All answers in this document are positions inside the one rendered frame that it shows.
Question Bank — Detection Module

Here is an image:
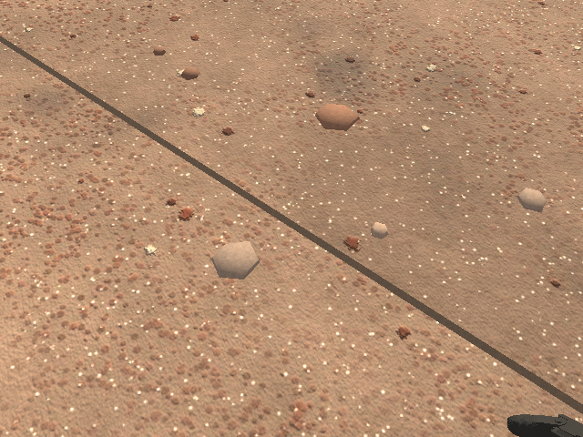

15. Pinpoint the right robot hand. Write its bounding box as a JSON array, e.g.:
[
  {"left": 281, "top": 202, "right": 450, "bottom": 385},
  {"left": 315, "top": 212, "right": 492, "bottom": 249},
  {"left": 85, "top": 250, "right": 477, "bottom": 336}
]
[{"left": 507, "top": 414, "right": 583, "bottom": 437}]

